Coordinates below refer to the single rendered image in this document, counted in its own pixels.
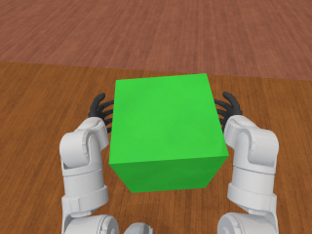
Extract robot right upper arm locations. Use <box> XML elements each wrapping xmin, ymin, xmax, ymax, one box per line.
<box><xmin>216</xmin><ymin>212</ymin><xmax>277</xmax><ymax>234</ymax></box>

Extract robot left hand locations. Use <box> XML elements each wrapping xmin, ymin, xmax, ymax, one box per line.
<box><xmin>88</xmin><ymin>93</ymin><xmax>114</xmax><ymax>134</ymax></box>

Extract robot left upper arm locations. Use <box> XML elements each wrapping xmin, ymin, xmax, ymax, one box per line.
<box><xmin>64</xmin><ymin>214</ymin><xmax>120</xmax><ymax>234</ymax></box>

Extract robot right forearm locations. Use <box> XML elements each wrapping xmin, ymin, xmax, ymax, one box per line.
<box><xmin>223</xmin><ymin>115</ymin><xmax>279</xmax><ymax>234</ymax></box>

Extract left robot thigh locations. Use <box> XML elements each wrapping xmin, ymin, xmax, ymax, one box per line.
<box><xmin>124</xmin><ymin>222</ymin><xmax>153</xmax><ymax>234</ymax></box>

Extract robot right hand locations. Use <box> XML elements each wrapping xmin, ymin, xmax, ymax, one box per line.
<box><xmin>214</xmin><ymin>92</ymin><xmax>243</xmax><ymax>135</ymax></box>

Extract robot left forearm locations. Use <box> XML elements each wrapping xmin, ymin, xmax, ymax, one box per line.
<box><xmin>59</xmin><ymin>117</ymin><xmax>109</xmax><ymax>234</ymax></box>

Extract carton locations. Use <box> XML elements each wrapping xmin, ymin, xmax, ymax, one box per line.
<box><xmin>108</xmin><ymin>73</ymin><xmax>229</xmax><ymax>193</ymax></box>

